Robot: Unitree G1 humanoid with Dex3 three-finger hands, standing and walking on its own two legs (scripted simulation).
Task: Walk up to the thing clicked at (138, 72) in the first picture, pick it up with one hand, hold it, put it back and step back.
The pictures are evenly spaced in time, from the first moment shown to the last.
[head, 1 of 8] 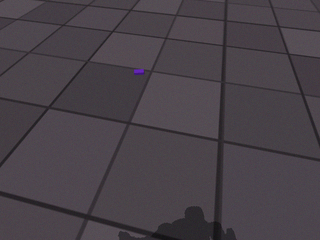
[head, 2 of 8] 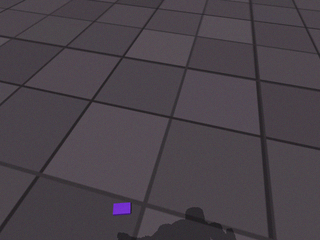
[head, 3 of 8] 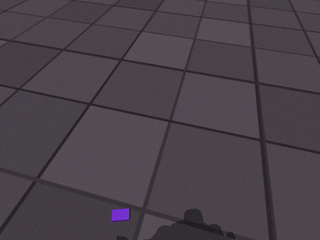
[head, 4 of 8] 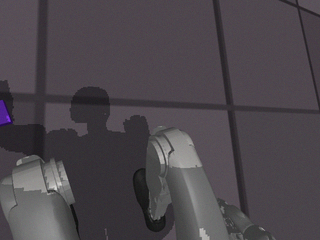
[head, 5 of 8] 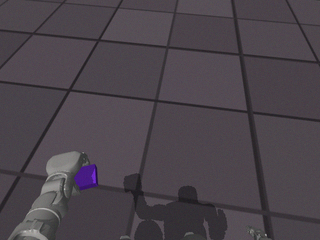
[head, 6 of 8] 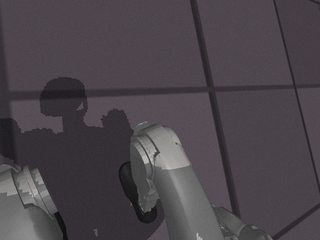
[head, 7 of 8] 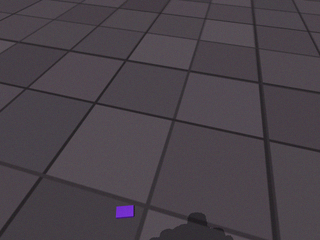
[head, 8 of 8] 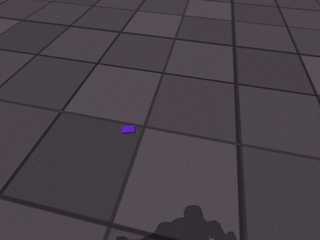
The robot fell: no
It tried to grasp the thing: yes
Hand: left
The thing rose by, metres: 0.68
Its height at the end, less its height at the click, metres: +0.00
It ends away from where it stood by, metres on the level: 0.01
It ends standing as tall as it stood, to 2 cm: yes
